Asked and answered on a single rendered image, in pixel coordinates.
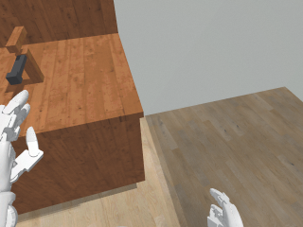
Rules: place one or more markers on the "left robot hand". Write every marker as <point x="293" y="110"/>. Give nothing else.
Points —
<point x="11" y="117"/>

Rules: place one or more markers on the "tap lever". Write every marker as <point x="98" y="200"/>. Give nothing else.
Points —
<point x="15" y="75"/>

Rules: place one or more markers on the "left robot forearm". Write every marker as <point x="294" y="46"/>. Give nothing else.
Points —
<point x="8" y="214"/>

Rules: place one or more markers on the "right robot hand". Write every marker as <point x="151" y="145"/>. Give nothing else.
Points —
<point x="228" y="217"/>

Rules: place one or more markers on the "counter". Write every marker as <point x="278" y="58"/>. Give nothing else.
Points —
<point x="84" y="107"/>

